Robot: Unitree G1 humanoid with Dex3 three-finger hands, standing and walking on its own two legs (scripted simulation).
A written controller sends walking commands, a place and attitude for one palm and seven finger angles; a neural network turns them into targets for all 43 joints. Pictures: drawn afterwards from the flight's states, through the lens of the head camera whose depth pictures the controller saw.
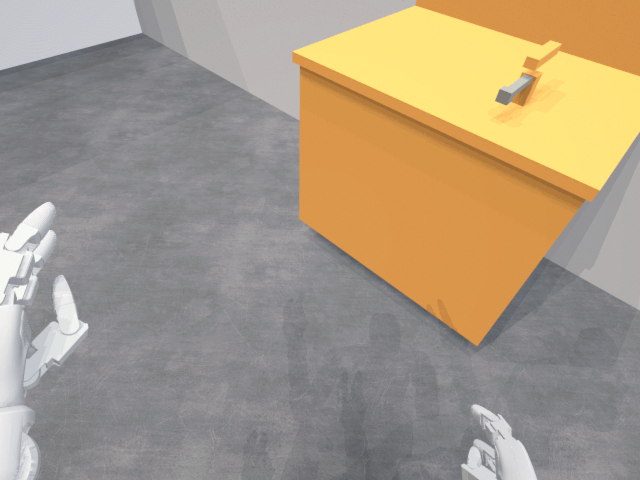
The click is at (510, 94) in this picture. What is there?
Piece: tap's lever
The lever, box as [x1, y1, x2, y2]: [495, 86, 515, 105]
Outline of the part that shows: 503,86 499,89 495,100 506,105 510,102 515,90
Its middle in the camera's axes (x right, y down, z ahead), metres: +0.41 -0.31 +0.85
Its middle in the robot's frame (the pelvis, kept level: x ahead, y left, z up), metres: +0.88 -0.36 +0.08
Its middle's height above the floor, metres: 0.85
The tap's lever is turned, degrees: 0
